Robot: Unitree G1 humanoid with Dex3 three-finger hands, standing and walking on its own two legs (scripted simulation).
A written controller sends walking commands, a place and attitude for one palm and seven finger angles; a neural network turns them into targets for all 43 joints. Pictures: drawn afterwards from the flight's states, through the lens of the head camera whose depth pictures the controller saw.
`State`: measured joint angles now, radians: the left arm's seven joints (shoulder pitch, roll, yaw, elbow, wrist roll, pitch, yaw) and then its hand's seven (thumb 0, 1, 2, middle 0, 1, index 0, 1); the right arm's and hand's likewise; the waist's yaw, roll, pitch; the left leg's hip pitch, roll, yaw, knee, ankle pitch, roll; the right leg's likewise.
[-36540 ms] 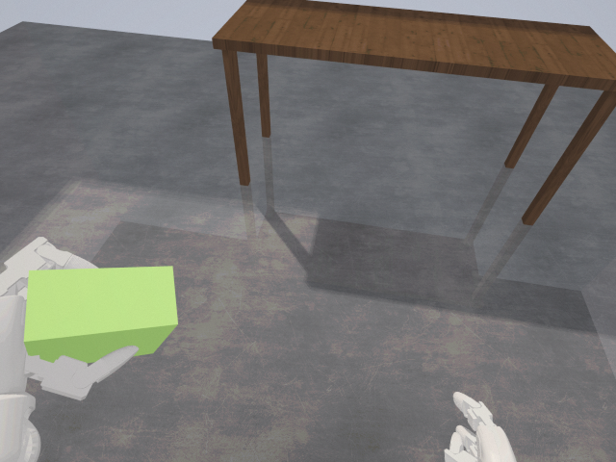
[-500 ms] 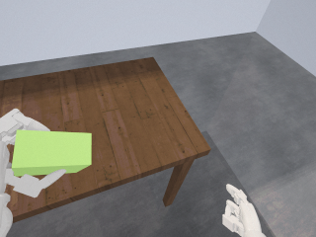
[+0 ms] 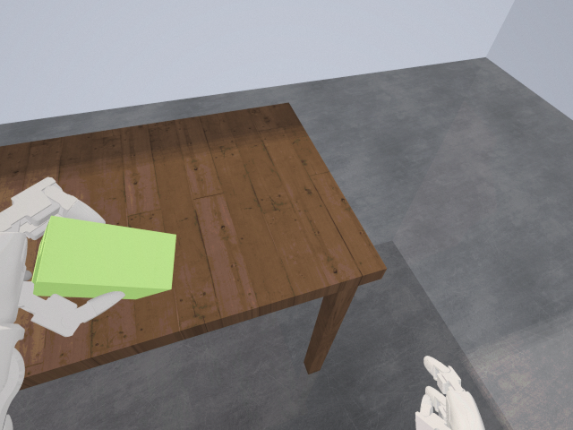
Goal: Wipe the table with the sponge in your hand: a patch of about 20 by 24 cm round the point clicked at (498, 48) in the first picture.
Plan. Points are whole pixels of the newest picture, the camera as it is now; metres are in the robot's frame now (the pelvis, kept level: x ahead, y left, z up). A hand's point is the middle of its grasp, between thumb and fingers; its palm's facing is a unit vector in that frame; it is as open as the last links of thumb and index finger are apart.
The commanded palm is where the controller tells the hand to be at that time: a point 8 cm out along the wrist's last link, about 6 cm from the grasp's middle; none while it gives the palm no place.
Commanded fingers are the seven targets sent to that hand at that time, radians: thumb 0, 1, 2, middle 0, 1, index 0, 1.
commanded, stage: turn the palm down, sponge in hand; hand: left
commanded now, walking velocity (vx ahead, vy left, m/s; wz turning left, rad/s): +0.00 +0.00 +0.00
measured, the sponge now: (119, 267) +0.25 +0.22 +0.13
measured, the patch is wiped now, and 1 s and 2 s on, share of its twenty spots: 0.00 0.00 0.00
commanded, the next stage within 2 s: none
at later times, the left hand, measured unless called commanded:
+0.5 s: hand (57, 274) +0.22 +0.26 +0.16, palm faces +0.47 -0.57 -0.68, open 10.1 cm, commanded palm +0.17 +0.27 +0.18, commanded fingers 0.00 0.10 1.30 -1.20 -1.60 -1.20 -1.60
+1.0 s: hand (63, 279) +0.23 +0.28 +0.12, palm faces +0.23 -0.37 -0.90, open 10.1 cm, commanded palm +0.20 +0.27 +0.19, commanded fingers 0.00 0.10 1.30 -1.20 -1.60 -1.20 -1.60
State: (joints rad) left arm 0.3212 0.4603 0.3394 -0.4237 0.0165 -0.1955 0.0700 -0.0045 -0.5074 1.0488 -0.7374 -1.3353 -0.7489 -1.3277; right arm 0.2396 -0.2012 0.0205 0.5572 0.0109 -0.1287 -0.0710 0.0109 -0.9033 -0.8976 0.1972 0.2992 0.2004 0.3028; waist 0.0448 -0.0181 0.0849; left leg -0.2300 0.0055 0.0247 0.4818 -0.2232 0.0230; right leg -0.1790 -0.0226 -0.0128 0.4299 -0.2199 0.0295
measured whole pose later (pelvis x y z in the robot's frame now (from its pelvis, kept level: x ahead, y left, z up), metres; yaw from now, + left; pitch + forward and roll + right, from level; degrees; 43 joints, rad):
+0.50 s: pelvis -0.02 -0.05 -0.01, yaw +3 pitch -2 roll +0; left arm 0.17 0.54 0.33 -0.20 0.19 -0.02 0.12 0.00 -0.51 1.05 -0.74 -1.33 -0.75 -1.33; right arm 0.16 -0.24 0.01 0.66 0.00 -0.08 -0.06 0.01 -0.90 -0.90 0.20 0.30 0.20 0.30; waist 0.07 0.06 0.03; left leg -0.31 0.04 -0.05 0.59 -0.25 -0.03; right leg -0.26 0.01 -0.09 0.59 -0.29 -0.03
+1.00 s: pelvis +0.03 -0.03 -0.01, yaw +1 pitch +2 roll +0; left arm 0.40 0.57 0.26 -0.41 0.40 0.25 0.08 0.00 -0.51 1.05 -0.73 -1.34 -0.75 -1.33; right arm 0.16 -0.28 -0.03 0.57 0.03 0.03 -0.08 0.01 -0.90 -0.90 0.20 0.30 0.20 0.30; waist 0.09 0.08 -0.02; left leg -0.30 0.02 0.00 0.59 -0.31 -0.01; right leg -0.27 -0.01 -0.03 0.59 -0.34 0.00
